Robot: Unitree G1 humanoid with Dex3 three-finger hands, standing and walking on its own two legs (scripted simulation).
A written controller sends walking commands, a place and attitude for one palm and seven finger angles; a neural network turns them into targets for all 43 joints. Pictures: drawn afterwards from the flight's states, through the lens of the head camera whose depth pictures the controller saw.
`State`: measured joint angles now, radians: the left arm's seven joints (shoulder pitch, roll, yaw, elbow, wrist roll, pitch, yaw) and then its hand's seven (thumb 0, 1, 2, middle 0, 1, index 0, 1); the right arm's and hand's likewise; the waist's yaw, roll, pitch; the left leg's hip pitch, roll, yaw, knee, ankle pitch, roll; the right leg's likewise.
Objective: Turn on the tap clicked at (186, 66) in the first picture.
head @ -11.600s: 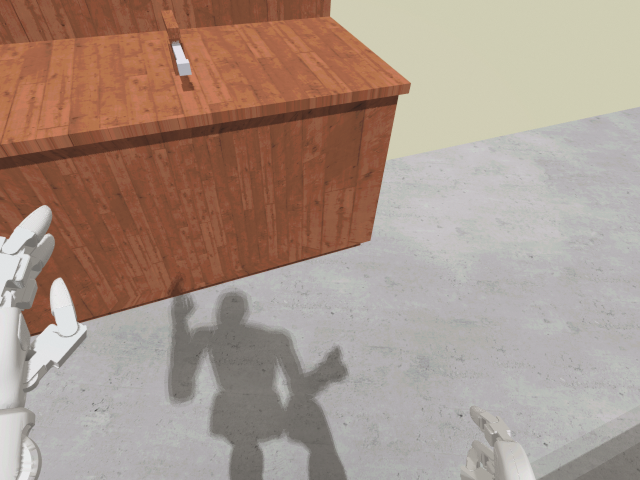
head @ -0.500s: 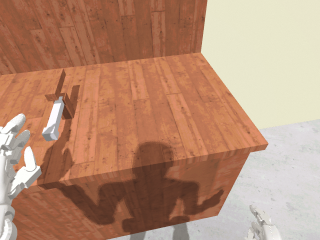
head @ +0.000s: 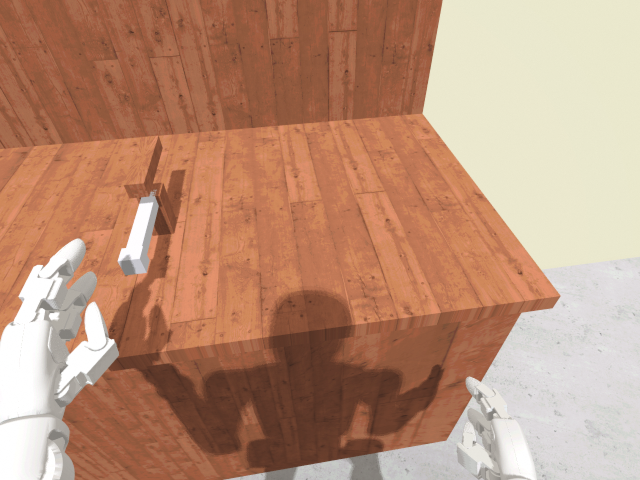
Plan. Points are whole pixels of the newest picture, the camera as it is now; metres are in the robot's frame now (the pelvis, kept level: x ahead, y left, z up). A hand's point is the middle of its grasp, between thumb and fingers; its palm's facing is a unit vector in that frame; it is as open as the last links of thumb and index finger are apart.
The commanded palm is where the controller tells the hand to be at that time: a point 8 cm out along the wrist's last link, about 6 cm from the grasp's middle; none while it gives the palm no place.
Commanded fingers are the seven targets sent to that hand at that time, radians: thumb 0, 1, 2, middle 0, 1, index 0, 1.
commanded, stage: turn the palm inward beside the body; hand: left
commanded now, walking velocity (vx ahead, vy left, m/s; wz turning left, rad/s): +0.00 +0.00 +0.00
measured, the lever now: (134, 260) +0.34 +0.31 +0.10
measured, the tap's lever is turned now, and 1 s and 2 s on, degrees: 0 0 0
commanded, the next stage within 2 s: reach beside the lever's end, fingers flat in 0.80 s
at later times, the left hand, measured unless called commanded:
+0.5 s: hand (111, 364) +0.17 +0.23 +0.15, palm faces +0.46 -0.88 -0.13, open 7.4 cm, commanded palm +0.12 +0.26 +0.16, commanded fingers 0.00 0.90 0.90 -0.20 -0.30 -0.20 -0.30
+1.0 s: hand (128, 352) +0.18 +0.22 +0.15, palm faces +0.46 -0.88 -0.13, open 7.4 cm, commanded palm +0.14 +0.26 +0.16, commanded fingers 0.00 0.90 0.90 -0.20 -0.30 -0.20 -0.30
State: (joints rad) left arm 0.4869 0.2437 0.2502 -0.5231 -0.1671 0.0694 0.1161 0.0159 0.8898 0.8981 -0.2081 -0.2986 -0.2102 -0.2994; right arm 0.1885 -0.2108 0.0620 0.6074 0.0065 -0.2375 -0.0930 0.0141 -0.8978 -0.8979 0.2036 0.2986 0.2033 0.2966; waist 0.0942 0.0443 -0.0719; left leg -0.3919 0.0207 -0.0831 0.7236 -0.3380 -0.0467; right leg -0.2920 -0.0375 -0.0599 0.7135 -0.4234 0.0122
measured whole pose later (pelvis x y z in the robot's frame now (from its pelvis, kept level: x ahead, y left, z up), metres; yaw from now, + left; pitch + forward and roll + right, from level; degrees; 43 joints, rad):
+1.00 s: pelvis +0.01 -0.01 +0.00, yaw +1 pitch +0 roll +0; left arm 0.52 0.21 0.24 -0.53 -0.22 0.10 0.13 0.02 0.89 0.90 -0.21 -0.30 -0.21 -0.30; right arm 0.21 -0.24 0.05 0.63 0.01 -0.27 -0.10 0.02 -0.90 -0.90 0.20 0.30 0.20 0.30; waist 0.09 0.06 -0.07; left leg -0.37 0.03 -0.10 0.70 -0.34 -0.06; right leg -0.27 -0.02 -0.08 0.70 -0.43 -0.01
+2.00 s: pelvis +0.00 +0.00 +0.01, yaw +0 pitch +1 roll -1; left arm 0.17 0.26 0.38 -0.05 -0.22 0.01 0.10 0.02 0.89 0.90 -0.18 -0.23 -0.19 -0.23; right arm 0.18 -0.23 0.03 0.69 0.02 -0.22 -0.11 0.01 -0.90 -0.90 0.20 0.30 0.20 0.30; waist 0.05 0.05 -0.05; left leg -0.39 0.04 -0.08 0.67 -0.30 -0.05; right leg -0.30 -0.02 -0.06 0.67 -0.39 0.00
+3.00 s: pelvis +0.00 +0.01 +0.00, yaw -1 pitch +6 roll -2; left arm -0.05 0.34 0.51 0.32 -0.20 -0.13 0.02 0.02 0.89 0.90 -0.16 -0.15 -0.16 -0.15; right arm 0.24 -0.25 0.01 0.69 0.02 -0.17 -0.09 0.01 -0.90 -0.90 0.20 0.30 0.20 0.30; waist 0.01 0.04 -0.07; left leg -0.52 0.04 -0.07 0.75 -0.34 -0.04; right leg -0.41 -0.02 -0.05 0.71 -0.40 0.02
